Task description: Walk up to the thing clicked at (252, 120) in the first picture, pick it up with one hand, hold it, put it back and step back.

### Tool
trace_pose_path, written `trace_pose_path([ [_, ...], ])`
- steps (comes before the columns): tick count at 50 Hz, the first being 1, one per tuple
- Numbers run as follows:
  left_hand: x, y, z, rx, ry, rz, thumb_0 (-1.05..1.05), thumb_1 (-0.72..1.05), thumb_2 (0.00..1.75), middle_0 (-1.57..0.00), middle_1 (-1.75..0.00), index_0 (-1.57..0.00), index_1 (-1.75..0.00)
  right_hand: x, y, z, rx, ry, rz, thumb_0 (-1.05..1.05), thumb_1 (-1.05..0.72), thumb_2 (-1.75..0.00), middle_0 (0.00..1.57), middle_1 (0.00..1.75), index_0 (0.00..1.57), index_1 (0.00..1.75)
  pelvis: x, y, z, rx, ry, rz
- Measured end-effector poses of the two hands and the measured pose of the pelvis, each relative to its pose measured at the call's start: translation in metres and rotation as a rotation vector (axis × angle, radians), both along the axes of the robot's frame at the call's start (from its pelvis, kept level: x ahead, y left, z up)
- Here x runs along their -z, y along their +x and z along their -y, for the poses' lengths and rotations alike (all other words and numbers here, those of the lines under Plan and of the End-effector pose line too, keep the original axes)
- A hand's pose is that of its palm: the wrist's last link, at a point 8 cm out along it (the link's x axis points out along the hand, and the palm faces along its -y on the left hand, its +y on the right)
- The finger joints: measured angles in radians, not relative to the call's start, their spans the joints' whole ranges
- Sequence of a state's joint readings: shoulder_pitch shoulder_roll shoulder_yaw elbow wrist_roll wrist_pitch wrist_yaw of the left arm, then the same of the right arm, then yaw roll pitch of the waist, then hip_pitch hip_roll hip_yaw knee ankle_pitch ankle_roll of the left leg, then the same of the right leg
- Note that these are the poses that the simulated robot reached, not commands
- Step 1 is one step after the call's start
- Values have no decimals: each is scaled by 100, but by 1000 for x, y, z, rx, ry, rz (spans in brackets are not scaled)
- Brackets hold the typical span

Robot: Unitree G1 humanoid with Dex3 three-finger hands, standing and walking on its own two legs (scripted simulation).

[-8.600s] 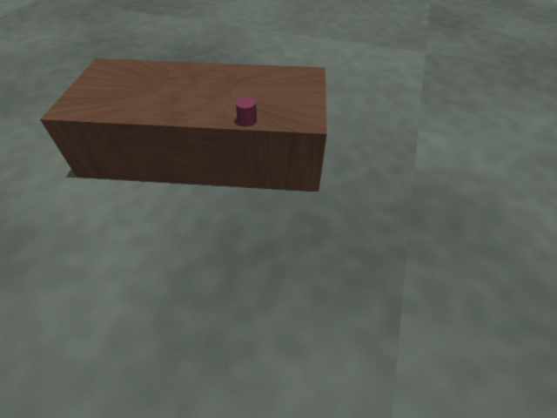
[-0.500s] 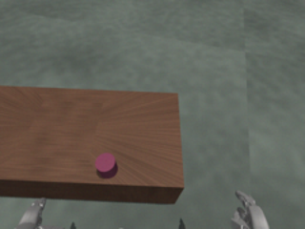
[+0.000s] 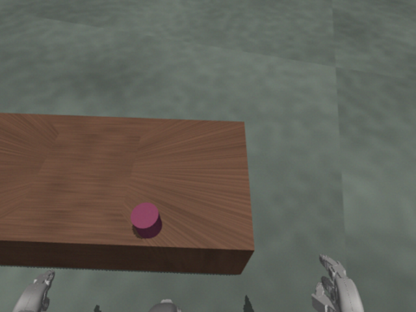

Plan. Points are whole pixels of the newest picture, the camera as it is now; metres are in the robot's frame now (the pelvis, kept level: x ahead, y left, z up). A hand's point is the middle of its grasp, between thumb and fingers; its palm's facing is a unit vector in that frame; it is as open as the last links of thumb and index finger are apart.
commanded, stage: go down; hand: left
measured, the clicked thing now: (147, 220) +0.42 +0.20 -0.32
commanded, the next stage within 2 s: none
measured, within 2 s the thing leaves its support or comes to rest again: neither
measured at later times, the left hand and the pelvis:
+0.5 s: hand (57, 308) +0.15 +0.29 -0.08, palm faces +0.10 -0.93 -0.35, open 17.4 cm; pelvis -0.02 +0.00 -0.01, yaw +1 degrees
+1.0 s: hand (46, 237) +0.27 +0.34 -0.05, palm faces +0.11 -0.98 -0.19, open 17.5 cm; pelvis -0.02 +0.00 -0.02, yaw -2 degrees
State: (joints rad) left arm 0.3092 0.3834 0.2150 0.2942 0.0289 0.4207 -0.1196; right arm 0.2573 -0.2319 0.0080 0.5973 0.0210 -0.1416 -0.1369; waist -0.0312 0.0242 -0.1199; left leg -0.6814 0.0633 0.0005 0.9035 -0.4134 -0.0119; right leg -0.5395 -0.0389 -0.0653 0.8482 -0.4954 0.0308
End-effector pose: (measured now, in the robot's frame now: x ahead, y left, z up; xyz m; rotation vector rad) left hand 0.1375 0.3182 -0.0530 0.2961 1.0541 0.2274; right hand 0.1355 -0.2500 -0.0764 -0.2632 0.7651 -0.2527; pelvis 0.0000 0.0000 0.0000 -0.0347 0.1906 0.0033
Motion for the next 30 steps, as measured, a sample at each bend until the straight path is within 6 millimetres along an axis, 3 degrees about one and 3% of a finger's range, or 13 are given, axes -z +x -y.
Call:
trace_pose_path([
  [21,-3,-15,-6,-22,5,22,-1,-55,10,-7,-7,-5,-8,1,-1,-2,-7,-36,99,1,-88,-89,20,30,20,30,13,-12,1,-11,-11,-7],
  [25,-5,-2,-14,-37,11,65,-1,-54,11,-6,-6,-5,-8,3,-4,-1,-14,-47,96,1,-88,-90,20,30,20,30,14,-15,2,-15,-12,-7],
  [30,-16,34,-29,-41,0,181,-1,-51,12,-6,-6,-4,-8,5,-13,3,-19,-68,72,1,-88,-90,21,30,20,30,15,-19,4,-17,-13,-9],
])
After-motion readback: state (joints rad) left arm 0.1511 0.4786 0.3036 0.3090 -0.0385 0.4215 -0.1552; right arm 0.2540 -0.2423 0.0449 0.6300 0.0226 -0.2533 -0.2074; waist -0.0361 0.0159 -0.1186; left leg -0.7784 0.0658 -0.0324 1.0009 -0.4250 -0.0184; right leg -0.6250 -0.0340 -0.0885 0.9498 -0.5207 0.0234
